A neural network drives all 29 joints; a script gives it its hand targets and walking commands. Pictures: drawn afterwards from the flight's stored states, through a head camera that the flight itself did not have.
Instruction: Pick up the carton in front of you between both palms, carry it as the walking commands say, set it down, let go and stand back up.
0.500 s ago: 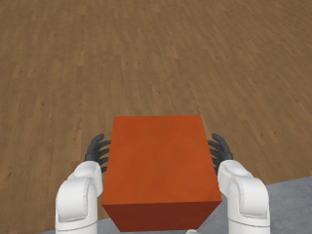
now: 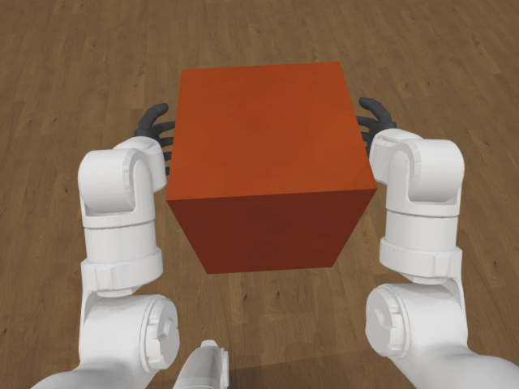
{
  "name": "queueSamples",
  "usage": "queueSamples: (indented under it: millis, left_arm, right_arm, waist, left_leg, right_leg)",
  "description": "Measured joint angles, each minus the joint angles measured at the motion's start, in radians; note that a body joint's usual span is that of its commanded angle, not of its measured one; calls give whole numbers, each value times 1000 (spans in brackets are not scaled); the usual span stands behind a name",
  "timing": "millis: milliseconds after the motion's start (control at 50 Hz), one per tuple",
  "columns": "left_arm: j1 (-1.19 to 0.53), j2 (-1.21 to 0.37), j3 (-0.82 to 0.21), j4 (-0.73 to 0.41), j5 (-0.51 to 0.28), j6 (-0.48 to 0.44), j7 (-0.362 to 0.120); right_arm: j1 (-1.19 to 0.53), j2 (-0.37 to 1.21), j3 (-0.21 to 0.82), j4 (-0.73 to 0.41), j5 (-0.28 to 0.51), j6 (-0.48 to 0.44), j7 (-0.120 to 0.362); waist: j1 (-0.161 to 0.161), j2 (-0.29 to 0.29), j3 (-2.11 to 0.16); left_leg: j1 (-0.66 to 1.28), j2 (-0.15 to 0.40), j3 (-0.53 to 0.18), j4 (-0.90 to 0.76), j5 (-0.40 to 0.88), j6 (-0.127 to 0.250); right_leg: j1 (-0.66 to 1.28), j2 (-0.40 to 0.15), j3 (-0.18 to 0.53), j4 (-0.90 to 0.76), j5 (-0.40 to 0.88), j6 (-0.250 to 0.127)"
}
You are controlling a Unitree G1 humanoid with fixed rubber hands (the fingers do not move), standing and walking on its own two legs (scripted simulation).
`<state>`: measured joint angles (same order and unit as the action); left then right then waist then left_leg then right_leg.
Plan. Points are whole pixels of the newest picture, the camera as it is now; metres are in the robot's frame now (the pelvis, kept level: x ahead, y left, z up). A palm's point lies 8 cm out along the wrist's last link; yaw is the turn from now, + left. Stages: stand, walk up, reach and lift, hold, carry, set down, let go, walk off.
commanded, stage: carry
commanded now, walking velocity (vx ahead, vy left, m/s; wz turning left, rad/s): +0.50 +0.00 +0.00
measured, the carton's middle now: (266, 180) +0.40 +0.01 +0.10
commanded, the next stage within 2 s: none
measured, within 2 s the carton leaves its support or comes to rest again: neither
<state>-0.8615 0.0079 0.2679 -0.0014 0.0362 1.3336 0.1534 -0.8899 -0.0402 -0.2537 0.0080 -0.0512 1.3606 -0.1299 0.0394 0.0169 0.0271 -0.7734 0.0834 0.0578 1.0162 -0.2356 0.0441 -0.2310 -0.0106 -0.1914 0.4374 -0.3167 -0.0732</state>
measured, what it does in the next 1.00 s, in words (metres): climbs: left foot, then right foot 0.03 m higher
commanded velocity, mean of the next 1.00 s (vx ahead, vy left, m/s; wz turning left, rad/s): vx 0.50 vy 0.00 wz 0.00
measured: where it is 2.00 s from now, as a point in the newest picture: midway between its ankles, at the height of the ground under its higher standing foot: (273, 123)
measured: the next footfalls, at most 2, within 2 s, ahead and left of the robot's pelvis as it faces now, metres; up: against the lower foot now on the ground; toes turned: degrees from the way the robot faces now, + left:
left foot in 0.12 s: +0.28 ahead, +0.11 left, +0.03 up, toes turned +7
right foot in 0.50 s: +0.54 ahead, -0.10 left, +0.06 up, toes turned -5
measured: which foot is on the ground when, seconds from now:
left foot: up 0.00-0.10, down 0.12-0.50, up 0.52-0.88, down 0.90-1.00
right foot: down 0.00-0.12, up 0.14-0.48, down 0.50-0.90, up 0.92-1.00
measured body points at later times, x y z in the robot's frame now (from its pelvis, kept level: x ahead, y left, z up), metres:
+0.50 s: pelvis +0.35 +0.00 +0.01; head +0.44 +0.00 +0.45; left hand +0.77 +0.13 +0.16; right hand +0.75 -0.17 +0.16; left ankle +0.24 +0.10 -0.72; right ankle +0.49 -0.10 -0.69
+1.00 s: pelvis +0.68 +0.01 +0.06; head +0.72 +0.01 +0.51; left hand +1.09 +0.15 +0.21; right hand +1.07 -0.16 +0.21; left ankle +0.76 +0.08 -0.65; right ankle +0.54 -0.09 -0.57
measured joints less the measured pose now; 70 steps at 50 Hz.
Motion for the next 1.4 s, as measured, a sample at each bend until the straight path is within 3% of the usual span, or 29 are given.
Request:
queueSamples:
  millis: [80,120,160,220,280,360,420,480,500,540,600,640,720,800,860,900,940,1000,1040,1120,1180,1240,1300,1340,1400]
  left_arm:
    - [-53,2,17,66,14,4,0]
    - [-60,5,29,88,18,6,0]
    - [-58,19,43,101,15,1,-3]
    - [-30,17,60,89,17,1,-6]
    - [-6,-14,70,20,34,3,-6]
    - [27,-56,68,-108,47,-16,-10]
    - [48,-72,54,-180,48,-29,-12]
    - [46,-67,39,-185,50,-34,-13]
    - [36,-63,33,-164,52,-36,-13]
    - [19,-61,17,-107,58,-52,-13]
    - [14,-45,-2,-27,58,-43,-14]
    - [23,-34,-4,-4,45,-34,-13]
    - [26,-18,10,-11,13,-27,-7]
    - [1,-6,23,3,-6,-34,-5]
    - [-26,5,25,63,-9,-35,-4]
    - [-39,18,26,113,-6,-31,-8]
    - [-36,38,28,155,-6,-32,-15]
    - [-14,37,28,190,4,-21,-18]
    - [-9,22,29,186,24,-9,-18]
    - [-9,-3,42,121,52,4,-18]
    - [-10,-16,50,61,62,6,-18]
    - [-14,-17,52,25,64,9,-19]
    - [-30,-9,46,53,59,8,-19]
    - [-45,-13,28,106,60,-12,-19]
    - [-27,-12,-2,156,57,-16,-18]
  right_arm:
    - [-51,-6,-32,71,-4,-1,0]
    - [-65,1,-40,107,-10,-9,0]
    - [-65,22,-38,135,-23,-34,0]
    - [-27,51,-29,126,-36,-52,0]
    - [37,70,-28,34,-25,-57,-3]
    - [99,94,-38,-113,-5,-80,-10]
    - [115,97,-43,-180,9,-90,-12]
    - [98,80,-41,-178,19,-87,-12]
    - [90,68,-41,-165,22,-81,-12]
    - [71,32,-38,-123,34,-73,-11]
    - [52,15,-43,-45,28,-52,-6]
    - [40,24,-48,-19,10,-34,-6]
    - [16,49,-56,-20,-26,-19,-4]
    - [-1,59,-61,-30,-47,-17,-3]
    - [-9,52,-61,8,-53,-16,-1]
    - [-19,46,-54,63,-54,-20,0]
    - [-19,51,-36,123,-58,-40,0]
    - [17,49,-11,164,-48,-44,1]
    - [46,38,2,154,-24,-40,0]
    - [62,27,7,104,17,-45,-12]
    - [50,28,0,69,29,-53,-20]
    - [27,27,-7,57,31,-54,-21]
    - [3,17,-14,79,30,-45,-21]
    - [-4,-6,-22,104,33,-39,-17]
    - [-2,-12,-40,149,22,-28,-8]
  waist:
    - [-4,-10,-14]
    - [-20,-21,-15]
    - [-48,-50,-1]
    - [-86,-41,38]
    - [-107,-30,83]
    - [-125,-22,116]
    - [-128,-21,108]
    - [-108,-9,80]
    - [-94,-7,69]
    - [-55,24,64]
    - [-3,2,52]
    - [23,-16,48]
    - [58,-36,46]
    - [70,-33,16]
    - [56,-39,-23]
    - [26,-47,-45]
    - [-21,-65,-48]
    - [-84,-40,-40]
    - [-113,-28,-24]
    - [-148,-14,6]
    - [-152,-13,6]
    - [-139,-10,-13]
    - [-106,6,-42]
    - [-64,30,-46]
    - [2,4,-42]
  left_leg:
    - [50,-30,51,-248,51,17]
    - [136,-66,92,-380,55,38]
    - [176,-87,107,-352,-78,51]
    - [236,-89,98,-369,-110,46]
    - [324,-88,85,-451,-124,42]
    - [426,-80,68,-513,-167,29]
    - [506,-73,56,-545,-217,12]
    - [583,-53,48,-530,-291,-13]
    - [593,-43,46,-475,-324,-18]
    - [540,-18,2,-231,-322,-22]
    - [359,-80,-67,221,-271,-11]
    - [252,-96,-57,330,-223,-2]
    - [91,-91,-32,270,-188,7]
    - [14,-71,-8,41,-148,0]
    - [49,-76,35,-194,-100,9]
    - [128,-99,81,-329,-59,34]
    - [166,-116,102,-293,-79,57]
    - [242,-117,90,-319,-143,64]
    - [303,-114,80,-382,-140,54]
    - [408,-102,66,-478,-156,51]
    - [477,-94,59,-524,-187,40]
    - [547,-84,52,-552,-233,20]
    - [601,-53,40,-499,-317,-7]
    - [553,-16,10,-282,-322,-14]
    - [364,-62,-65,177,-269,-12]
  right_leg:
    - [96,-6,18,-3,-90,31]
    - [120,-26,26,81,-149,44]
    - [35,-52,74,350,-163,57]
    - [-173,4,171,793,-161,49]
    - [-347,10,183,902,-115,34]
    - [-508,-16,181,800,-125,38]
    - [-539,-31,165,566,-67,44]
    - [-471,-10,108,294,16,29]
    - [-423,3,82,221,61,17]
    - [-384,26,56,262,39,13]
    - [-308,32,67,236,-42,15]
    - [-243,29,77,166,-42,26]
    - [-118,18,91,57,-61,19]
    - [-7,13,101,-5,-111,31]
    - [75,2,108,-23,-169,51]
    - [104,-16,113,52,-232,60]
    - [36,-34,148,315,-242,61]
    - [-164,16,202,770,-187,41]
    - [-282,21,195,884,-134,31]
    - [-457,3,180,837,-101,34]
    - [-524,-20,166,681,-86,46]
    - [-511,-29,140,455,-33,46]
    - [-404,1,71,232,22,20]
    - [-360,23,37,247,29,16]
    - [-294,27,48,239,-45,15]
